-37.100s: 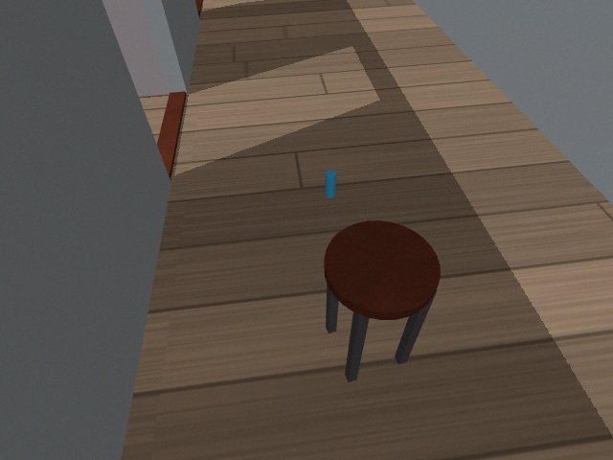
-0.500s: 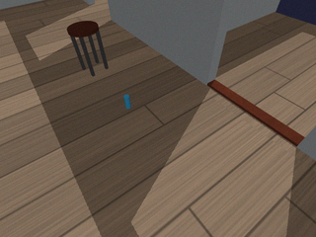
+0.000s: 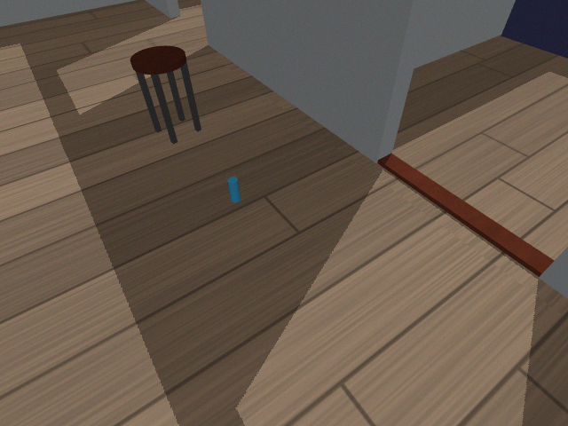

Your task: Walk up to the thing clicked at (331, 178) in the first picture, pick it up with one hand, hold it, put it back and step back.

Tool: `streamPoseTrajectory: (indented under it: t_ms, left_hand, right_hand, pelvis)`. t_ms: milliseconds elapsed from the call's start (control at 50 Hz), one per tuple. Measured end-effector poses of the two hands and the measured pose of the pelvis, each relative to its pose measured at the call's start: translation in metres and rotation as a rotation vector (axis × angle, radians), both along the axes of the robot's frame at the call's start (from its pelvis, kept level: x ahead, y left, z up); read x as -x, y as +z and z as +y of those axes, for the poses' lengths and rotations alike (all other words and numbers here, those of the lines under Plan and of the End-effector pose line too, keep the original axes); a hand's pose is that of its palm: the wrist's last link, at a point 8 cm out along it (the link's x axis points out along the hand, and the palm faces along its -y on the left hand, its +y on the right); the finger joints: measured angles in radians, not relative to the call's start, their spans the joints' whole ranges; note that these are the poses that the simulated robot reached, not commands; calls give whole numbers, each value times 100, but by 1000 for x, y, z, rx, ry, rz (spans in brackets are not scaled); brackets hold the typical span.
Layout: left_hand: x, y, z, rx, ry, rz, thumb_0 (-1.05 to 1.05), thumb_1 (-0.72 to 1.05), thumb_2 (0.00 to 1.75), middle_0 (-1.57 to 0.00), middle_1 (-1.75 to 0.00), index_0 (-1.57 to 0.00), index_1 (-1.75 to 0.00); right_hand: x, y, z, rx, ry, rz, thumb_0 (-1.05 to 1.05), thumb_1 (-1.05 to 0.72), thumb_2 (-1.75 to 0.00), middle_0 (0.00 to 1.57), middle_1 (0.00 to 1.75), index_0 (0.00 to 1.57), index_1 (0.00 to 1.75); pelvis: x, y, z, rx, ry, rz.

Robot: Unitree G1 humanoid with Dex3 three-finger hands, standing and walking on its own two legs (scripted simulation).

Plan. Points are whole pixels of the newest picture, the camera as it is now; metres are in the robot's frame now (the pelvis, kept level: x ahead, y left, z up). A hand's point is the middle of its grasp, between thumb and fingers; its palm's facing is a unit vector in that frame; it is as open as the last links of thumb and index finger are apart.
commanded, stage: walk up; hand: left
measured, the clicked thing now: (234, 190) +1.34 +0.28 -0.71
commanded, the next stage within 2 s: none
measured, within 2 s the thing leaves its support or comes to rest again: neither
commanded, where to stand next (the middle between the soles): +1.05 +0.01 m, yaw +0 degrees
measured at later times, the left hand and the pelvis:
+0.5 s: hand (97, 407) +0.21 +0.33 -0.15, palm faces -0.05 -0.94 -0.33, open 7.4 cm; pelvis +0.16 +0.05 +0.00, yaw +0 degrees
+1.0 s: hand (153, 294) +0.42 +0.29 -0.15, palm faces +0.02 -0.94 -0.35, open 7.4 cm; pelvis +0.40 +0.01 -0.01, yaw +2 degrees
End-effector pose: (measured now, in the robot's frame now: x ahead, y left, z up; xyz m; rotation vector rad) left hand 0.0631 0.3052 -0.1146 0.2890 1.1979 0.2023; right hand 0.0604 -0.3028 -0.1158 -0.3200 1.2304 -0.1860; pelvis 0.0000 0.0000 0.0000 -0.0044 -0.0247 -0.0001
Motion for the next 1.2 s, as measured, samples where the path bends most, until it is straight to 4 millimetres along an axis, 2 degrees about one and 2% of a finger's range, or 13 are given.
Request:
streamPoseTrajectory:
  t_ms: [60,140,220,300,420,560,700,800,880,980,1060,1120,1200]
  left_hand:
    - [8,3,16,-10,35,-29,0,90,89,-20,-30,-20,-30]
    - [19,1,47,-31,66,26,0,90,89,-20,-30,-20,-30]
    - [8,-18,83,-46,73,79,0,90,89,-20,-30,-20,-30]
    - [-30,-26,94,-45,46,96,1,90,89,-20,-30,-20,-30]
    - [-99,-8,82,-2,-11,28,0,90,89,-20,-30,-20,-30]
    - [-183,9,64,-17,-63,11,0,90,89,-20,-30,-20,-30]
    - [-275,14,36,-88,-56,-118,0,90,89,-20,-30,-20,-30]
    - [-302,25,19,-71,-26,-122,0,90,89,-20,-30,-20,-30]
    - [-317,24,16,-57,-14,-80,0,90,89,-20,-30,-20,-30]
    - [-340,8,26,-35,10,-27,0,90,89,-20,-30,-20,-30]
    - [-368,-16,42,-24,22,20,0,90,89,-20,-30,-20,-30]
    - [-397,-26,45,-21,18,56,0,90,89,-20,-30,-20,-30]
    - [-448,-20,41,-10,-24,40,1,90,89,-20,-30,-20,-30]
  right_hand:
    - [-13,6,-2,21,34,17,1,-90,-90,20,30,20,30]
    - [-46,16,1,45,61,-18,1,-90,-90,20,30,20,30]
    - [-80,17,11,96,66,-86,1,-90,-90,20,30,20,30]
    - [-88,16,22,110,20,-115,1,-90,-90,20,30,20,30]
    - [-102,19,39,63,1,-68,1,-90,-90,20,30,20,30]
    - [-149,3,30,8,-14,-46,1,-90,-90,20,30,20,30]
    - [-232,-28,-2,-5,6,-27,1,-90,-90,20,30,20,30]
    - [-309,-14,-6,-20,53,-88,1,-91,-90,20,30,20,30]
    - [-365,1,-7,-15,93,-124,1,-91,-90,20,30,20,30]
    - [-433,11,0,12,137,-130,1,-91,-90,20,30,20,30]
    - [-489,10,11,51,158,-174,1,-90,-90,20,30,20,30]
    - [-516,13,17,60,135,-225,1,-90,-90,20,30,20,30]
    - [-531,23,19,52,88,-233,1,-90,-90,20,30,20,30]
  pelvis:
    - [-9,0,8,-3,16,1]
    - [-29,-3,24,10,34,-7]
    - [-57,-21,47,7,38,-18]
    - [-81,-24,58,-20,32,-25]
    - [-123,-8,59,-31,12,-26]
    - [-187,-7,45,-41,0,-17]
    - [-259,-25,12,-20,9,-23]
    - [-302,-12,6,-13,12,-22]
    - [-338,-6,5,-3,17,-11]
    - [-387,-10,11,13,28,-6]
    - [-434,-26,24,9,28,-8]
    - [-459,-29,29,-4,20,-14]
    - [-491,-19,27,-21,1,-20]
